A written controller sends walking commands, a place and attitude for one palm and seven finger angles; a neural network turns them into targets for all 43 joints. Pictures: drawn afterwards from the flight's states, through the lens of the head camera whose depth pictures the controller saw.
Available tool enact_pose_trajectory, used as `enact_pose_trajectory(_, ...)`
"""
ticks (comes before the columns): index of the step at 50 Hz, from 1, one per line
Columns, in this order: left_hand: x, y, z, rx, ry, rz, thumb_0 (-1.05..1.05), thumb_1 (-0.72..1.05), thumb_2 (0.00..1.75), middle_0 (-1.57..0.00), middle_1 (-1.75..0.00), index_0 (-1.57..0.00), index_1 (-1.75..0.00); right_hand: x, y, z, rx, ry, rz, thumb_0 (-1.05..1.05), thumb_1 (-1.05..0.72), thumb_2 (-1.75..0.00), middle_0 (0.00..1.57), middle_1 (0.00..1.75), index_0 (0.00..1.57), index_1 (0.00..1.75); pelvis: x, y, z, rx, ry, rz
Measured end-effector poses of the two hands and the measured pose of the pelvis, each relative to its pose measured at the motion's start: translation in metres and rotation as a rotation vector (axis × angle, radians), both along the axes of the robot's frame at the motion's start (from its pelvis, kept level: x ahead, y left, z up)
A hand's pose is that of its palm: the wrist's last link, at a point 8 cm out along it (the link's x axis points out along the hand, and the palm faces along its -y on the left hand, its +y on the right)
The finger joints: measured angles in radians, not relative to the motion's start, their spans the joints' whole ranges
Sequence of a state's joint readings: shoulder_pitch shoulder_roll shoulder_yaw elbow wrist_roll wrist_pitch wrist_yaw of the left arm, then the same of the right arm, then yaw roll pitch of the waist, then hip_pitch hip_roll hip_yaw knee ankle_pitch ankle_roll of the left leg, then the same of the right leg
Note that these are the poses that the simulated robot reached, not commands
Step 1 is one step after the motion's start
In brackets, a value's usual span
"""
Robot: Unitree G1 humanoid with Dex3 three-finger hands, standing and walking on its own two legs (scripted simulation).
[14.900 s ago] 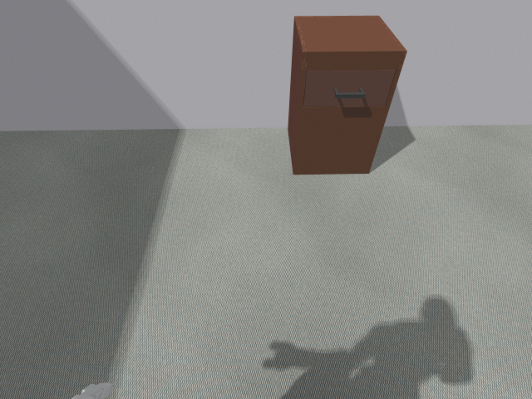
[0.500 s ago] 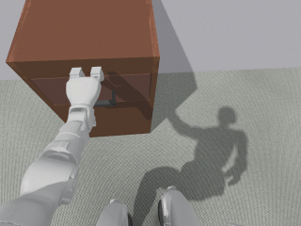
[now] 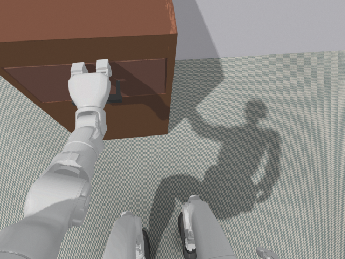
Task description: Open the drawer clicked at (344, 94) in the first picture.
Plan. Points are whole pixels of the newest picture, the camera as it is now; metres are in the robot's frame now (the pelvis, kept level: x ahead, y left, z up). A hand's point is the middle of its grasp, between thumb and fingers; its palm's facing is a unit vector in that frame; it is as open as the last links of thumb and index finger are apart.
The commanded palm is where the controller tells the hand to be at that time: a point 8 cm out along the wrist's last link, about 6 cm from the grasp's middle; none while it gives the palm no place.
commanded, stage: move the hooked fingers above the handle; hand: left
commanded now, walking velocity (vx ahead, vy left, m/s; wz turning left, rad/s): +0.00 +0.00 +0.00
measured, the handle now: (97, 93) +0.56 +0.14 -0.11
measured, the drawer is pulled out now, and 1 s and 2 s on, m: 0.00 0.00 0.00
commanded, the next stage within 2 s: none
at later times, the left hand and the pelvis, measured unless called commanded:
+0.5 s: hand (104, 97) +0.51 +0.11 -0.06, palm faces +0.07 -0.01 -1.00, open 13.8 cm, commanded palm +0.48 +0.14 +0.00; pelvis -0.01 -0.01 -0.01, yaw +0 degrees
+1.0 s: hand (106, 95) +0.52 +0.11 -0.06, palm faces +0.08 -0.08 -0.99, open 13.8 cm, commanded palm +0.49 +0.14 -0.01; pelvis +0.00 +0.00 -0.01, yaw +0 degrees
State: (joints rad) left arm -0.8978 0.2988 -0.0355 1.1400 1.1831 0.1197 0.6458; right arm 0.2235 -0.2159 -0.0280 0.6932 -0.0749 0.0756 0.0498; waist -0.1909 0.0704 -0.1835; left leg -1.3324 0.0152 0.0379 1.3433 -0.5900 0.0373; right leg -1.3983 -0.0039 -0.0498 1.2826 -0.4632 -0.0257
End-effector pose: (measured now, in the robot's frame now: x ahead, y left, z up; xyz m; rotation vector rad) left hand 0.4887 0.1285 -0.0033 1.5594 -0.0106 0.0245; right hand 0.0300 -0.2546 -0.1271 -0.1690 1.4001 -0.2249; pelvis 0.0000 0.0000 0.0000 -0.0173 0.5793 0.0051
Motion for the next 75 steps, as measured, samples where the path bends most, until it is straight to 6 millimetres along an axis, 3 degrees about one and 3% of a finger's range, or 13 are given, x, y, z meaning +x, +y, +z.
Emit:
enact_pose_trajectory(6,-0.011,0.020,0.015,0.031,0.113,0.059,0.00,-0.48,0.30,-0.34,-1.22,-0.32,-1.20,0.013,0.003,0.007,0.025,-0.060,0.016,0.00,-0.91,-0.90,0.20,0.30,0.21,0.30,-0.002,-0.005,0.012,0.010,-0.027,0.007)
enact_pose_trajectory(16,-0.010,-0.027,0.014,-0.074,0.099,-0.156,0.00,-0.49,0.30,-0.32,-1.20,-0.32,-1.20,0.013,-0.022,0.018,-0.071,-0.087,0.049,0.00,-0.90,-0.90,0.21,0.30,0.21,0.30,0.000,-0.011,0.004,-0.001,-0.019,0.027)
enact_pose_trajectory(22,0.000,-0.026,0.005,-0.050,-0.070,-0.126,0.00,-0.49,0.30,-0.36,-1.25,-0.32,-1.20,-0.002,-0.028,0.002,-0.080,-0.040,0.025,0.00,-0.91,-0.90,0.20,0.30,0.20,0.30,-0.006,-0.010,-0.011,0.003,0.010,0.006)
enact_pose_trajectory(28,-0.007,0.008,-0.009,0.034,0.021,0.055,0.00,-0.48,0.30,-0.35,-1.25,-0.32,-1.20,-0.009,-0.011,-0.010,-0.002,-0.017,-0.005,0.00,-0.91,-0.90,0.20,0.30,0.20,0.30,-0.012,-0.009,-0.006,0.017,0.002,-0.008)
enact_pose_trajectory(33,-0.014,0.033,0.005,0.020,0.130,0.095,0.00,-0.48,0.30,-0.33,-1.22,-0.32,-1.20,-0.005,0.002,-0.003,0.028,-0.031,0.001,0.00,-0.91,-0.90,0.20,0.30,0.21,0.30,-0.009,-0.009,0.006,0.017,-0.014,0.003)
enact_pose_trajectory(39,-0.012,0.005,0.024,-0.026,0.158,-0.091,0.00,-0.49,0.30,-0.32,-1.21,-0.32,-1.20,0.002,-0.002,0.014,-0.012,-0.046,0.039,0.00,-0.90,-0.90,0.21,0.30,0.21,0.30,0.000,-0.007,0.011,-0.001,-0.033,0.032)
enact_pose_trajectory(43,-0.003,-0.017,0.018,-0.093,0.107,-0.150,0.00,-0.49,0.30,-0.32,-1.20,-0.32,-1.20,0.003,-0.013,0.019,-0.070,-0.058,0.037,0.00,-0.90,-0.90,0.21,0.30,0.21,0.30,0.002,-0.005,0.004,-0.012,-0.015,0.028)
enact_pose_trajectory(48,0.003,-0.020,0.003,-0.097,-0.041,-0.146,0.00,-0.49,0.30,-0.36,-1.27,-0.32,-1.20,-0.003,-0.020,0.010,-0.103,-0.033,0.030,0.00,-0.91,-0.90,0.20,0.30,0.21,0.30,-0.002,0.000,-0.010,-0.013,0.017,0.008)
enact_pose_trajectory(51,0.001,-0.010,-0.007,-0.036,-0.059,-0.095,0.00,-0.48,0.30,-0.37,-1.28,-0.32,-1.20,-0.006,-0.016,0.000,-0.080,-0.014,0.021,0.00,-0.91,-0.90,0.20,0.30,0.20,0.30,-0.006,0.003,-0.015,-0.008,0.019,-0.001)
enact_pose_trajectory(55,-0.003,0.025,-0.019,0.021,0.011,0.051,0.00,-0.48,0.30,-0.35,-1.26,-0.32,-1.20,-0.007,-0.002,-0.008,-0.031,-0.009,0.002,0.00,-0.91,-0.90,0.20,0.30,0.20,0.30,-0.011,0.005,-0.012,-0.002,0.014,-0.006)
enact_pose_trajectory(60,-0.011,0.052,-0.006,0.006,0.131,0.097,0.00,-0.48,0.30,-0.33,-1.23,-0.32,-1.20,-0.004,0.014,-0.004,0.014,-0.008,0.011,0.00,-0.91,-0.90,0.20,0.30,0.21,0.30,-0.008,0.005,0.000,-0.005,-0.001,0.009)
enact_pose_trajectory(70,0.002,-0.029,0.024,-0.107,0.074,-0.211,0.00,-0.49,0.30,-0.32,-1.20,-0.32,-1.20,0.003,0.003,0.019,-0.064,-0.031,0.030,0.00,-0.90,-0.90,0.21,0.30,0.21,0.30,0.005,0.007,0.003,-0.025,-0.011,0.037)
enact_pose_trajectory(75,0.003,-0.035,0.012,-0.085,-0.085,-0.151,0.00,-0.49,0.30,-0.39,-1.30,-0.32,-1.20,-0.004,-0.007,0.007,-0.084,-0.015,0.028,0.00,-0.90,-0.90,0.20,0.30,0.21,0.30,-0.002,0.007,-0.010,-0.017,0.010,0.012)
